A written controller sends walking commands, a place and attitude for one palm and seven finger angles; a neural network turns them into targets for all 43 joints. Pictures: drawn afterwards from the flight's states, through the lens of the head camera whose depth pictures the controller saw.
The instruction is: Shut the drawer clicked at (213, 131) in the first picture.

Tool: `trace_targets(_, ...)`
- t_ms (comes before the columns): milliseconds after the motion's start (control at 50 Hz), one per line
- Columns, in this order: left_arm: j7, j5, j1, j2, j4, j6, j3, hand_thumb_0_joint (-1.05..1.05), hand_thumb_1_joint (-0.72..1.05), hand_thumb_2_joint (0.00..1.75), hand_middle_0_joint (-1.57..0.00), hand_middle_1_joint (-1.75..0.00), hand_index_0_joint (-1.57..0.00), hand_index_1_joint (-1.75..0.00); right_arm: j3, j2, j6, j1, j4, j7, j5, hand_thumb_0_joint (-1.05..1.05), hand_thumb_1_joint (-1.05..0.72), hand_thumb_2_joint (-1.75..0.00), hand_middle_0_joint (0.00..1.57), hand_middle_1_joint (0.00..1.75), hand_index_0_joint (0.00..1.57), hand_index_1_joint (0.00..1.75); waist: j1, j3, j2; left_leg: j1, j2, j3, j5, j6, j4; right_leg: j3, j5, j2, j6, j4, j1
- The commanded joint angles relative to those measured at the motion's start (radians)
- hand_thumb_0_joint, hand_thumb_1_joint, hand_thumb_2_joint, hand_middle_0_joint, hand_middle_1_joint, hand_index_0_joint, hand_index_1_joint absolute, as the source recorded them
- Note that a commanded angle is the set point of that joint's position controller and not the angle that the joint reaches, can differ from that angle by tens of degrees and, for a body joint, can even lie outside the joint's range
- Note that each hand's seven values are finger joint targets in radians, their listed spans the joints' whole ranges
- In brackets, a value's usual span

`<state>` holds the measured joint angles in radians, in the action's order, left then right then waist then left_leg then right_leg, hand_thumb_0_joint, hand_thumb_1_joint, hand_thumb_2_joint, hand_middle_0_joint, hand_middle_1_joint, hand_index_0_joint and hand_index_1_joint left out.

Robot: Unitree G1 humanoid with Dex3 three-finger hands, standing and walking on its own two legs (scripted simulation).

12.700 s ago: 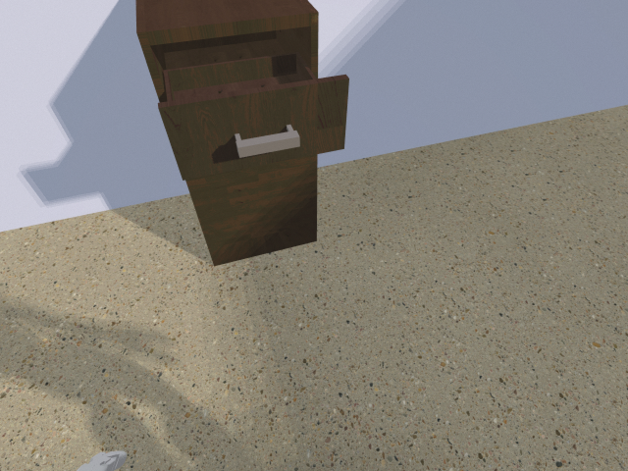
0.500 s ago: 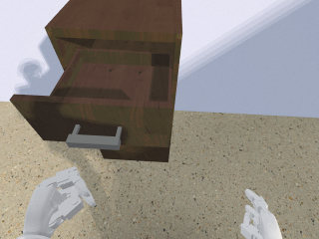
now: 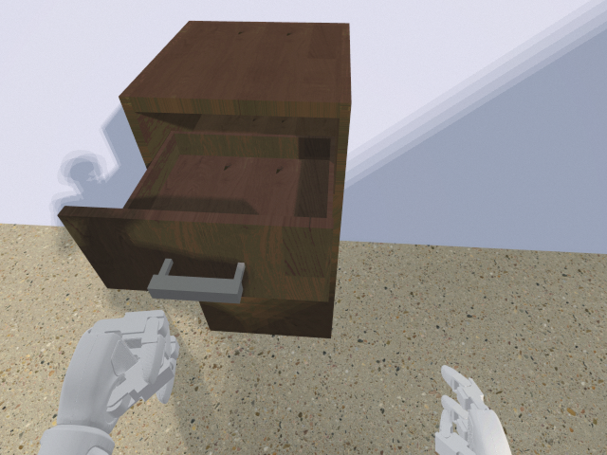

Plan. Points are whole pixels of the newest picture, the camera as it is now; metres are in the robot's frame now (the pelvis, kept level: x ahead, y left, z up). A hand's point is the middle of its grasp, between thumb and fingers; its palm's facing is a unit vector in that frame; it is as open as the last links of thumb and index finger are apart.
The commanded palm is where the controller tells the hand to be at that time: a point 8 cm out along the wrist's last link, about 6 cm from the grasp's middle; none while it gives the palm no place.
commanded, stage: raise the hand and make a fist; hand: left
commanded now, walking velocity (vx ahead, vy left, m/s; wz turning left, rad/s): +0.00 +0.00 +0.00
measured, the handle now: (200, 277) +0.35 +0.20 +0.03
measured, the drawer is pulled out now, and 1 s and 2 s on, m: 0.29 0.29 0.29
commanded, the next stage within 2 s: bring the fist close to the handle in 0.34 s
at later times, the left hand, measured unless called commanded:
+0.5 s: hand (176, 368) +0.18 +0.15 +0.12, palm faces +0.05 -1.00 -0.08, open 3.3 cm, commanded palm +0.15 +0.20 +0.12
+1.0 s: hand (196, 356) +0.21 +0.15 +0.07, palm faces +0.02 -1.00 -0.05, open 3.3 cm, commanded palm +0.19 +0.20 +0.07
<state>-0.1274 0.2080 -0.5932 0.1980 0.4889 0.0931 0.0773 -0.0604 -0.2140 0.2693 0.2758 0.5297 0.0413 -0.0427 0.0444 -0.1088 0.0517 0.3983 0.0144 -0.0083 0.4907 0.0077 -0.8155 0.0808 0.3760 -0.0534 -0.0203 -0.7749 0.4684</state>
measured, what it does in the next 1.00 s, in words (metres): stands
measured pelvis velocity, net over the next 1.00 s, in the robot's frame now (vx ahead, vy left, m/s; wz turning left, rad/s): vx -0.01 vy -0.01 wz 0.00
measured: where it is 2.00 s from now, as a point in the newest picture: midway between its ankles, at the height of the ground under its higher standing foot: outside the picture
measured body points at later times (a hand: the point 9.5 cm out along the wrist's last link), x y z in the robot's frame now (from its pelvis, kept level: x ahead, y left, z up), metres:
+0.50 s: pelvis +0.00 -0.02 +0.01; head -0.01 -0.03 +0.46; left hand +0.17 +0.20 +0.13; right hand +0.19 -0.23 -0.05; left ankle -0.04 +0.11 -0.71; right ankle +0.01 -0.13 -0.71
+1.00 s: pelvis -0.01 -0.01 +0.00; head +0.02 -0.02 +0.45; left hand +0.21 +0.20 +0.08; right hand +0.16 -0.25 -0.08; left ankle -0.04 +0.11 -0.71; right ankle +0.01 -0.13 -0.71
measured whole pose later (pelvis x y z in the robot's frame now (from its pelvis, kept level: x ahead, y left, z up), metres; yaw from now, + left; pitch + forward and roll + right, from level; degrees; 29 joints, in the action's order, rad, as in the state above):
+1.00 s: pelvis -0.01 -0.01 +0.00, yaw +0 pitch +7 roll +0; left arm -0.16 0.21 -0.38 0.18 0.13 0.26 0.10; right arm -0.02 -0.24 0.30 0.26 0.59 0.05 -0.02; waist 0.01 -0.08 0.04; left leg 0.49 0.02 -0.01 0.47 -0.01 -0.83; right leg 0.08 0.37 -0.05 0.00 -0.81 0.56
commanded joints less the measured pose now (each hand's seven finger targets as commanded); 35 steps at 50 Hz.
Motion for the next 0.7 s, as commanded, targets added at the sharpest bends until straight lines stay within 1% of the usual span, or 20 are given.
trace_targets(0, -0.013, 0.031, 0.007, 0.068, 0.161, 0.049, 0.073, 0.00, 0.90, 0.90, -1.40, -1.60, -1.40, -1.60, 0.054, -0.109, 0.072, -0.114, -0.168, 0.015, -0.009, 0.00, -0.90, -0.90, 0.20, 0.30, 0.20, 0.30, -0.006, -0.019, -0.062, 0.045, -0.011, -0.007, -0.307, 0.000, 0.174, 0.022, -0.198, 0.044, 0.029, 0.121, -0.133)
trace_targets(40, -0.017, 0.034, 0.043, 0.097, 0.166, 0.054, 0.095, 0.00, 0.90, 0.90, -1.40, -1.60, -1.40, -1.60, 0.055, -0.113, 0.081, -0.116, -0.164, 0.019, -0.009, 0.00, -0.90, -0.90, 0.20, 0.30, 0.20, 0.30, -0.006, -0.017, -0.051, 0.045, -0.013, -0.006, -0.284, 0.000, 0.179, 0.015, -0.170, 0.042, 0.028, 0.132, -0.133)
trace_targets(80, -0.014, 0.034, 0.060, 0.102, 0.188, 0.070, 0.098, 0.00, 0.90, 0.90, -1.40, -1.60, -1.40, -1.60, 0.057, -0.114, 0.094, -0.119, -0.162, 0.020, -0.008, 0.00, -0.90, -0.90, 0.20, 0.30, 0.20, 0.30, -0.005, -0.028, -0.038, 0.027, -0.014, -0.005, -0.298, 0.003, 0.177, 0.010, -0.182, 0.041, 0.029, 0.135, -0.143)
trace_targets(100, -0.015, 0.031, 0.051, 0.091, 0.195, 0.078, 0.087, 0.00, 0.90, 0.90, -1.40, -1.60, -1.40, -1.60, 0.056, -0.110, 0.101, -0.111, -0.160, 0.018, -0.007, 0.00, -0.90, -0.90, 0.20, 0.30, 0.20, 0.30, -0.003, -0.038, -0.008, 0.016, -0.016, -0.001, -0.311, 0.003, 0.177, 0.012, -0.194, 0.041, 0.030, 0.133, -0.146)
trace_targets(120, -0.014, 0.035, 0.051, 0.082, 0.198, 0.086, 0.078, 0.00, 0.90, 0.90, -1.40, -1.60, -1.40, -1.60, 0.056, -0.109, 0.108, -0.106, -0.159, 0.015, -0.006, 0.00, -0.90, -0.90, 0.20, 0.30, 0.20, 0.30, -0.007, -0.044, -0.016, 0.012, -0.016, -0.003, -0.313, 0.002, 0.177, 0.014, -0.201, 0.040, 0.028, 0.132, -0.145)
trace_targets(140, -0.011, 0.038, 0.049, 0.099, 0.180, 0.091, 0.102, 0.00, 0.90, 0.90, -1.40, -1.60, -1.40, -1.60, 0.059, -0.111, 0.111, -0.106, -0.152, 0.015, -0.006, 0.00, -0.90, -0.90, 0.20, 0.30, 0.20, 0.30, -0.003, -0.039, -0.029, 0.023, -0.015, -0.003, -0.314, 0.001, 0.176, 0.011, -0.204, 0.041, 0.028, 0.133, -0.150)
trace_targets(180, -0.007, 0.033, 0.052, 0.107, 0.183, 0.106, 0.110, 0.00, 0.90, 0.90, -1.40, -1.60, -1.40, -1.60, 0.060, -0.113, 0.117, -0.113, -0.143, 0.013, -0.004, 0.00, -0.90, -0.90, 0.20, 0.30, 0.20, 0.30, -0.001, -0.035, -0.007, 0.019, -0.017, -0.002, -0.312, 0.001, 0.177, 0.009, -0.199, 0.041, 0.032, 0.136, -0.154)
trace_targets(200, -0.011, 0.032, 0.042, 0.084, 0.169, 0.106, 0.086, 0.00, 0.90, 0.90, -1.40, -1.60, -1.40, -1.60, 0.059, -0.111, 0.119, -0.105, -0.145, 0.013, -0.004, 0.00, -0.90, -0.90, 0.20, 0.30, 0.20, 0.30, -0.005, -0.032, -0.022, 0.018, -0.018, -0.001, -0.308, 0.002, 0.180, 0.010, -0.197, 0.041, 0.029, 0.139, -0.148)
trace_targets(240, -0.014, 0.036, 0.078, 0.090, 0.148, 0.104, 0.088, 0.00, 0.90, 0.90, -1.40, -1.60, -1.40, -1.60, 0.059, -0.117, 0.122, -0.108, -0.140, 0.014, -0.006, 0.00, -0.90, -0.90, 0.20, 0.30, 0.20, 0.30, -0.012, -0.006, -0.030, 0.030, -0.018, 0.000, -0.280, 0.003, 0.182, 0.004, -0.169, 0.040, 0.027, 0.150, -0.138)
trace_targets(280, -0.014, 0.033, 0.081, 0.096, 0.141, 0.103, 0.094, 0.00, 0.90, 0.90, -1.40, -1.60, -1.40, -1.60, 0.062, -0.119, 0.125, -0.117, -0.137, 0.017, -0.005, 0.00, -0.90, -0.90, 0.20, 0.30, 0.20, 0.30, -0.009, -0.009, -0.044, 0.025, -0.018, -0.003, -0.279, 0.005, 0.185, 0.004, -0.163, 0.041, 0.027, 0.155, -0.144)
trace_targets(300, -0.017, 0.029, 0.066, 0.092, 0.142, 0.100, 0.091, 0.00, 0.90, 0.90, -1.40, -1.60, -1.40, -1.60, 0.063, -0.116, 0.125, -0.110, -0.139, 0.016, -0.006, 0.00, -0.90, -0.90, 0.20, 0.30, 0.20, 0.30, -0.005, -0.025, -0.013, 0.014, -0.019, 0.004, -0.288, 0.005, 0.186, 0.001, -0.175, 0.040, 0.028, 0.155, -0.149)
trace_targets(320, -0.020, 0.032, 0.076, 0.081, 0.146, 0.097, 0.075, 0.00, 0.90, 0.90, -1.40, -1.60, -1.40, -1.60, 0.059, -0.114, 0.127, -0.109, -0.141, 0.015, -0.005, 0.00, -0.90, -0.90, 0.20, 0.30, 0.20, 0.30, -0.010, -0.023, -0.023, 0.013, -0.020, 0.003, -0.289, 0.006, 0.186, 0.002, -0.183, 0.038, 0.026, 0.157, -0.150)
trace_targets(380, -0.017, 0.033, 0.092, 0.106, 0.122, 0.091, 0.109, 0.00, 0.90, 0.90, -1.40, -1.60, -1.40, -1.60, 0.060, -0.116, 0.123, -0.118, -0.131, 0.019, -0.003, 0.00, -0.90, -0.90, 0.20, 0.30, 0.20, 0.30, -0.007, -0.011, -0.067, 0.029, -0.020, 0.001, -0.277, 0.007, 0.187, -0.003, -0.167, 0.039, 0.024, 0.168, -0.156)
trace_targets(460, -0.025, 0.040, 0.117, 0.102, 0.080, 0.095, 0.118, 0.00, 0.90, 0.90, -1.40, -1.60, -1.40, -1.60, 0.061, -0.118, 0.122, -0.110, -0.121, 0.023, -0.001, 0.00, -0.90, -0.90, 0.20, 0.30, 0.20, 0.30, -0.013, -0.020, -0.076, 0.027, -0.023, 0.005, -0.288, 0.008, 0.181, -0.011, -0.180, 0.038, 0.021, 0.168, -0.155)
trace_targets(480, -0.025, 0.037, 0.117, 0.100, 0.061, 0.099, 0.119, 0.00, 0.90, 0.90, -1.40, -1.60, -1.40, -1.60, 0.063, -0.119, 0.119, -0.114, -0.115, 0.023, -0.001, 0.00, -0.90, -0.90, 0.20, 0.30, 0.20, 0.30, -0.013, -0.009, -0.058, 0.028, -0.023, 0.007, -0.285, 0.007, 0.179, -0.011, -0.176, 0.038, 0.022, 0.171, -0.150)
trace_targets(520, -0.037, 0.037, 0.120, 0.064, 0.057, 0.112, 0.075, 0.00, 0.90, 0.90, -1.40, -1.60, -1.40, -1.60, 0.063, -0.119, 0.122, -0.108, -0.120, 0.017, 0.000, 0.00, -0.90, -0.90, 0.20, 0.30, 0.20, 0.30, -0.019, -0.024, -0.041, 0.023, -0.026, 0.010, -0.293, 0.006, 0.175, -0.007, -0.191, 0.037, 0.022, 0.159, -0.143)
trace_targets(580, -0.035, 0.032, 0.149, 0.094, 0.036, 0.137, 0.101, 0.00, 0.90, 0.90, -1.40, -1.60, -1.40, -1.60, 0.067, -0.124, 0.121, -0.104, -0.109, 0.016, 0.007, 0.00, -0.90, -0.90, 0.20, 0.30, 0.20, 0.30, -0.023, -0.036, -0.062, 0.040, -0.027, 0.007, -0.293, 0.006, 0.164, -0.014, -0.190, 0.035, 0.022, 0.152, -0.144)
trace_targets(600, -0.035, 0.027, 0.146, 0.086, 0.019, 0.144, 0.093, 0.00, 0.90, 0.90, -1.40, -1.60, -1.40, -1.60, 0.067, -0.122, 0.119, -0.099, -0.113, 0.015, 0.008, 0.00, -0.90, -0.90, 0.20, 0.30, 0.20, 0.30, -0.022, -0.038, -0.074, 0.048, -0.027, 0.005, -0.285, 0.005, 0.165, -0.010, -0.176, 0.036, 0.022, 0.146, -0.137)
trace_targets(620, -0.037, 0.025, 0.172, 0.073, 0.021, 0.154, 0.072, 0.00, 0.90, 0.90, -1.40, -1.60, -1.40, -1.60, 0.067, -0.124, 0.118, -0.099, -0.116, 0.015, 0.007, 0.00, -0.90, -0.90, 0.20, 0.30, 0.20, 0.30, -0.030, -0.034, -0.053, 0.047, -0.028, 0.008, -0.281, 0.006, 0.159, -0.013, -0.174, 0.035, 0.021, 0.143, -0.123)
trace_targets(680, -0.023, 0.020, 0.200, 0.097, -0.009, 0.179, 0.100, 0.00, 0.90, 0.90, -1.40, -1.60, -1.40, -1.60, 0.069, -0.126, 0.113, -0.098, -0.106, 0.014, 0.011, 0.00, -0.90, -0.90, 0.20, 0.30, 0.20, 0.30, -0.027, -0.042, -0.054, 0.063, -0.027, 0.002, -0.280, 0.003, 0.151, -0.013, -0.168, 0.036, 0.025, 0.130, -0.117)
